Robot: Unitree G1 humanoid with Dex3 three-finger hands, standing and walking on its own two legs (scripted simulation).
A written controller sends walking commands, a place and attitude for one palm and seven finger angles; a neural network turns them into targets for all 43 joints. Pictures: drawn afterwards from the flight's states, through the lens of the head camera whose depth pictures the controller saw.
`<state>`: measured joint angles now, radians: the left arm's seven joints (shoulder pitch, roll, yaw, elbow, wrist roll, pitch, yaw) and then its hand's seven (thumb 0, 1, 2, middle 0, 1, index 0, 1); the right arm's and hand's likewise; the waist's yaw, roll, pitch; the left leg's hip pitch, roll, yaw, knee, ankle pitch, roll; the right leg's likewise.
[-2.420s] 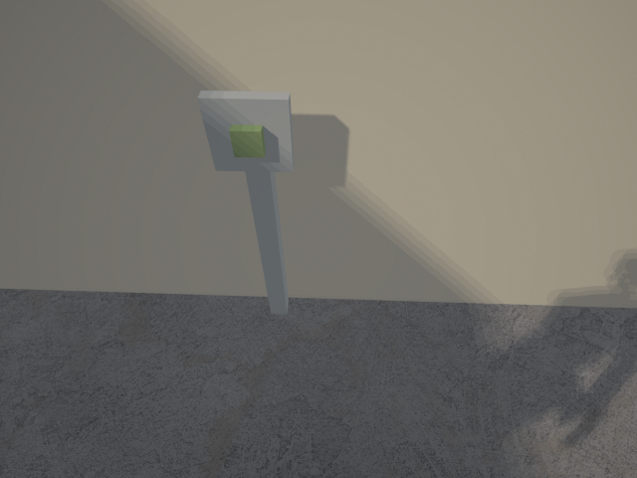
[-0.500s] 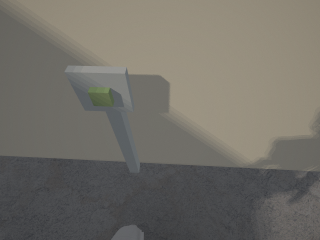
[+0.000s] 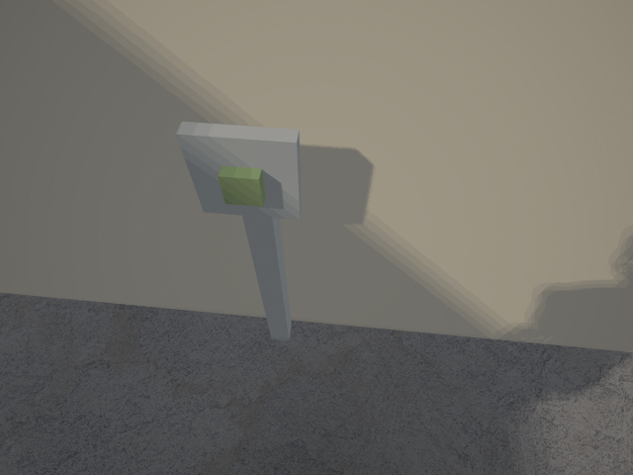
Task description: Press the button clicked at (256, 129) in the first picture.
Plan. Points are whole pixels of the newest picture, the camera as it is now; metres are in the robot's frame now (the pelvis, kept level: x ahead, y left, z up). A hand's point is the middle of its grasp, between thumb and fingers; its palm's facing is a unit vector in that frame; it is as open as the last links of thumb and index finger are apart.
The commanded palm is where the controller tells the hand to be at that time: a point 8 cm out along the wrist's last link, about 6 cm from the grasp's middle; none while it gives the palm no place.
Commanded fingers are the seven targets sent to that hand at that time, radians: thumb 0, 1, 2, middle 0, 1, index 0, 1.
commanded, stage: come to a stop and stand still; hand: left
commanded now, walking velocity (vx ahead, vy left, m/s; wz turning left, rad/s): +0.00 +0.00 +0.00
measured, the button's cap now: (243, 185) +0.52 +0.17 +0.01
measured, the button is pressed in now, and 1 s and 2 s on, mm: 0 0 0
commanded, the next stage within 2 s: look again from close up in 0.62 s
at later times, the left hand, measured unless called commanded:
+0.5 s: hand out of the picture -0.01 +0.16 -0.17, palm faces +0.01 -0.98 -0.20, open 7.3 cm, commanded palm none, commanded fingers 0.00 0.90 0.90 -0.20 -0.30 -0.20 -0.30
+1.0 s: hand out of the picture -0.01 +0.17 -0.17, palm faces +0.02 -0.98 -0.20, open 7.4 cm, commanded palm none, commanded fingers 0.00 0.90 0.90 -0.20 -0.30 -0.20 -0.30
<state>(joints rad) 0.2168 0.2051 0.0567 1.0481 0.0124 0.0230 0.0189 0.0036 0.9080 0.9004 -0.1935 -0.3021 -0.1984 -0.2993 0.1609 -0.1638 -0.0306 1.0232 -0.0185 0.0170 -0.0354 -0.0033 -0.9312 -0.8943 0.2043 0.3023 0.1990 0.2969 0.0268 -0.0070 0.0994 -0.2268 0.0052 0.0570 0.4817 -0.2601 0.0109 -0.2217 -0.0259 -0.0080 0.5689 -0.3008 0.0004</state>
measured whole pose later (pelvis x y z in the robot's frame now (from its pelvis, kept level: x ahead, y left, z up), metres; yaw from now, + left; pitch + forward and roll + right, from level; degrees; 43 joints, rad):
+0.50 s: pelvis -0.02 -0.02 +0.01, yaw +0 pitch -2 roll +0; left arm 0.24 0.16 0.01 1.13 0.00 0.00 0.02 0.00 0.92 0.90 -0.20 -0.30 -0.20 -0.30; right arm 0.32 -0.14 -0.01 1.18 -0.02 0.02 -0.02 0.00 -0.91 -0.89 0.20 0.30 0.19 0.30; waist -0.02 0.01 0.05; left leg -0.16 0.04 0.05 0.38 -0.18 -0.02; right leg -0.12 0.02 -0.02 0.39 -0.23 -0.02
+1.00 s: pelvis -0.01 +0.01 +0.00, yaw +0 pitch -1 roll +0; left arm 0.31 0.13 -0.01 1.10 0.01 -0.02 0.03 0.00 0.91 0.90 -0.20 -0.30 -0.20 -0.30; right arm 0.29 -0.17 -0.01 1.07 -0.02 -0.01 -0.02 0.01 -0.94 -0.89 0.20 0.30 0.19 0.30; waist -0.01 0.04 0.00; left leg -0.24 0.01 0.06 0.53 -0.28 0.01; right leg -0.19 -0.02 0.00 0.53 -0.32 0.01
